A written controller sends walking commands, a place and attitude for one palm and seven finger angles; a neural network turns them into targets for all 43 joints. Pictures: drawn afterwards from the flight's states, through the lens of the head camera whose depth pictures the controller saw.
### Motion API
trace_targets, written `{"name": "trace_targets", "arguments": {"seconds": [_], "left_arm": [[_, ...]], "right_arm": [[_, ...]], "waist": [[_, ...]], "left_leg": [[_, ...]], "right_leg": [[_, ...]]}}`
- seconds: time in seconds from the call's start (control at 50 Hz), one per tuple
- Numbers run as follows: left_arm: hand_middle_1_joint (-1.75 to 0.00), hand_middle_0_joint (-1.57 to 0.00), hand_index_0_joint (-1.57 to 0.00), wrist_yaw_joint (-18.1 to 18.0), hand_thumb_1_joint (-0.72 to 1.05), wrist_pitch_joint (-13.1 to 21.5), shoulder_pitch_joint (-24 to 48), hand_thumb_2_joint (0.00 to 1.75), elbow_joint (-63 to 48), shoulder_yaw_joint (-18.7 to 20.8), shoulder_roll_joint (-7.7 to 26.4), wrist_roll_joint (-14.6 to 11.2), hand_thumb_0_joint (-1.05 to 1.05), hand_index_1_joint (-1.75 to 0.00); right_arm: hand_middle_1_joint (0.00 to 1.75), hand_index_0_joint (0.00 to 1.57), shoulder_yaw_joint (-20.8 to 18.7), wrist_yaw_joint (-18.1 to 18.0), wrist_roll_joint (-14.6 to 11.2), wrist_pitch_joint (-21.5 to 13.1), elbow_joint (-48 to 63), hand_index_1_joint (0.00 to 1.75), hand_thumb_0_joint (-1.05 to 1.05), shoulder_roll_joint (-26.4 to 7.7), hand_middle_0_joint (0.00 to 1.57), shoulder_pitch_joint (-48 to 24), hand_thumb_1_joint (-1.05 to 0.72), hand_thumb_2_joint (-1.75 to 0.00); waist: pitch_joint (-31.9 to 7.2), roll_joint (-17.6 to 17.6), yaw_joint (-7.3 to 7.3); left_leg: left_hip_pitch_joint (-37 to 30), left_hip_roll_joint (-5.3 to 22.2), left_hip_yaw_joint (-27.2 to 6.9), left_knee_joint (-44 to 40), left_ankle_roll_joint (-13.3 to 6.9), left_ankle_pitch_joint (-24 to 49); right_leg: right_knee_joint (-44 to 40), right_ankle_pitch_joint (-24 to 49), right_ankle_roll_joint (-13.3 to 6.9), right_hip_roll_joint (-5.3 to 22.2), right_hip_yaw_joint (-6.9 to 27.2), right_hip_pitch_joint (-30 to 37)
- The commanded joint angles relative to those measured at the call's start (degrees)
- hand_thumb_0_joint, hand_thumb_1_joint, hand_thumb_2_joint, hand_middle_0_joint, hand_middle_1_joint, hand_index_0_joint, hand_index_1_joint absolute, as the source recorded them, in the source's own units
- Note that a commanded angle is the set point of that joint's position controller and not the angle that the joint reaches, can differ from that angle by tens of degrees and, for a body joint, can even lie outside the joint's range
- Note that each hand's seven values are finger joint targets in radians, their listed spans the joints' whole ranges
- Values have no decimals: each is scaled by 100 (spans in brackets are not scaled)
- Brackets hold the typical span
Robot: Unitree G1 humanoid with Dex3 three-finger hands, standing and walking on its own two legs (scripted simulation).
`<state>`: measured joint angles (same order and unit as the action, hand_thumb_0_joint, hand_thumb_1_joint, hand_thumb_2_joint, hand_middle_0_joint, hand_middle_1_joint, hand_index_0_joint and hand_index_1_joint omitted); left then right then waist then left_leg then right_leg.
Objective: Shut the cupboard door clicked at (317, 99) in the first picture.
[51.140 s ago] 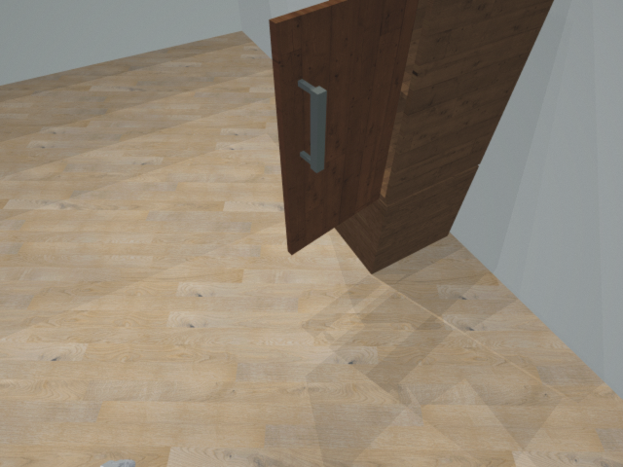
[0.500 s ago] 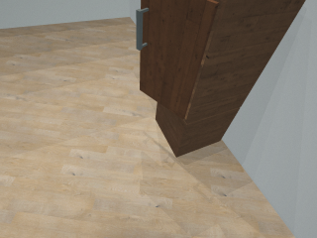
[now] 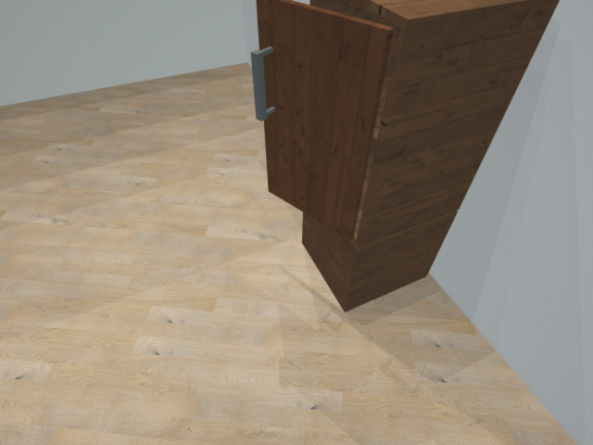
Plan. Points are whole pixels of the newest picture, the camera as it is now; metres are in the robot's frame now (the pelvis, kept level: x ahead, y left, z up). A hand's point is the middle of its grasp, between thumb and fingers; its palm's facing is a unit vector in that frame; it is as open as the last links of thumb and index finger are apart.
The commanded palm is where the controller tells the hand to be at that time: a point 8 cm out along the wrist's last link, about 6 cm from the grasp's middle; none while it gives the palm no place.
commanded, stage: let the arm hang, fingers relaxed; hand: left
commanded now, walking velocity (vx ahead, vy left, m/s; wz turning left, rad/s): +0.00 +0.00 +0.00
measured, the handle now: (264, 84) +0.91 +0.14 +0.05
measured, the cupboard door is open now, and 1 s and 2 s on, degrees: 25 25 25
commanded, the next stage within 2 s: look to check the result in 0.24 s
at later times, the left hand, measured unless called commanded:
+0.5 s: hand out of the picture +0.01 +0.18 -0.17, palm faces +0.03 -0.98 -0.20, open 7.4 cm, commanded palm none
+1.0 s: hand out of the picture +0.04 +0.18 -0.17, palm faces +0.04 -0.97 -0.22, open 7.4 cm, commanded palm none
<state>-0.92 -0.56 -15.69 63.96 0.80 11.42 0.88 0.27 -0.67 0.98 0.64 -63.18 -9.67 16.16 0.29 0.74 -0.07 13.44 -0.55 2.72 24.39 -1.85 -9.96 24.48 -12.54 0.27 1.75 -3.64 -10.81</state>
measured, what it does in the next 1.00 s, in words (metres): stands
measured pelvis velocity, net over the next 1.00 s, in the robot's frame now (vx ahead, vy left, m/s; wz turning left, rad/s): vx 0.03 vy -0.01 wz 0.02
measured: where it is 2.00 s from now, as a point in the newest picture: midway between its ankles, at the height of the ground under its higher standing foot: outside the picture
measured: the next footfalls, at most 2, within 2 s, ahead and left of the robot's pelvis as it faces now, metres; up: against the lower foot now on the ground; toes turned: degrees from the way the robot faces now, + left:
right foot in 1.70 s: +0.10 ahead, -0.14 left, +0.00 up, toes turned +28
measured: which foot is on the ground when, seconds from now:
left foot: down 0.00-1.00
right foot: down 0.00-1.00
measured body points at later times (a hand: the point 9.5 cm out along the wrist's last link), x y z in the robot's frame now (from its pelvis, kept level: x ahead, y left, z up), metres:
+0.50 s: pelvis +0.02 +0.00 +0.00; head +0.02 +0.00 +0.45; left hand +0.01 +0.23 -0.16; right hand +0.03 -0.23 -0.16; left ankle +0.04 +0.10 -0.74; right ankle +0.01 -0.12 -0.74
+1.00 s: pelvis +0.03 -0.01 +0.00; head +0.04 -0.01 +0.45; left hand +0.04 +0.23 -0.15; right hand +0.05 -0.25 -0.15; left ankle +0.04 +0.10 -0.74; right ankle +0.01 -0.12 -0.74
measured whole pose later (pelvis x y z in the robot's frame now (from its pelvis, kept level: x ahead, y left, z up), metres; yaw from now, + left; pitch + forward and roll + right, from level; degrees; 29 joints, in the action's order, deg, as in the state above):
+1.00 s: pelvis +0.03 -0.01 +0.00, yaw +1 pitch -1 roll +0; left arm -1.3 -0.2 -13.3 64.9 1.1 11.4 0.6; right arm 0.0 -1.3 0.7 0.4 -64.0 -11.7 13.2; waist 1.6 -0.3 0.3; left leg 10.0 -0.5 1.5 22.6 -1.0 -11.4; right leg 22.0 -14.1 -0.1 1.5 -4.8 -6.6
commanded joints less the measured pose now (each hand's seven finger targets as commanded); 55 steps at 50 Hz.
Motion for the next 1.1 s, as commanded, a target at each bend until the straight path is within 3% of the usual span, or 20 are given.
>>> {"name": "trace_targets", "arguments": {"seconds": [0.0,0.16,0.3,0.4,0.88,0.92,0.98,1.02,1.04,1.08], "left_arm": [[-30,-20,-20,-51,90,87,-298,90,-136,103,635,-12,0,-30],[-30,-20,-20,-65,90,109,-274,90,-80,97,570,-12,0,-30],[-30,-20,-20,-64,90,107,-263,90,-21,88,522,-18,0,-30],[-30,-20,-20,-62,90,117,-290,90,10,85,536,-18,0,-30],[-30,-20,-20,-57,90,160,-68,90,4,127,819,-24,0,-30],[-30,-20,-20,-86,90,97,-182,90,-9,111,577,-37,0,-30],[-30,-20,-20,-118,90,21,-203,90,-143,223,722,-26,0,-30],[-30,-20,-20,-118,90,-29,-138,90,-286,306,847,-17,0,-30],[-30,-20,-20,-122,90,-36,-134,90,-366,353,917,3,0,-30],[-30,-20,-20,-131,90,-57,-18,90,-548,427,1050,23,0,-30]], "right_arm": [[30,20,-145,-96,-5,-131,144,30,0,-735,20,211,-90,-90],[30,20,-134,-115,-14,-149,105,30,0,-693,20,136,-90,-90],[30,20,-116,-132,-16,-141,76,30,0,-701,20,125,-90,-90],[30,20,-124,-139,-22,-136,64,30,0,-732,20,102,-90,-90],[30,20,-148,-138,-29,-162,27,30,0,-996,20,-156,-90,-90],[30,20,-97,-117,-19,-112,48,30,0,-688,20,-35,-90,-90],[30,20,-158,-100,-18,-22,162,30,0,-738,20,-42,-90,-90],[30,20,-208,-79,-15,37,289,30,0,-781,20,-127,-90,-90],[30,20,-239,-68,-14,60,370,30,0,-775,20,-137,-90,-90],[30,20,-304,-49,1,117,507,30,0,-713,20,-161,-90,-90]], "waist": [[317,-18,-16],[248,78,-8],[317,110,12],[355,-24,16],[278,-35,10],[244,-31,4],[277,-79,-25],[379,-146,-53],[324,-368,-62],[223,-707,-60]], "left_leg": [[152,621,-741,-724,-14,-148],[-73,619,-667,-670,8,280],[-127,618,-656,-724,27,197],[-208,623,-622,-701,18,285],[-419,658,-637,-684,20,730],[-245,619,-638,-529,65,930],[139,550,-629,-156,86,1066],[487,441,-652,147,98,766],[610,366,-570,414,117,690],[748,239,-302,1307,187,130]], "right_leg": [[-553,-165,-243,438,504,-75],[-609,133,-224,469,480,26],[-682,121,-215,449,487,64],[-734,176,-216,464,489,53],[-794,545,-252,513,476,297],[-579,659,-192,572,347,378],[-241,836,-231,715,198,439],[-201,562,-367,905,219,353],[-235,524,-462,1050,269,366],[-429,472,-771,1580,477,264]]}}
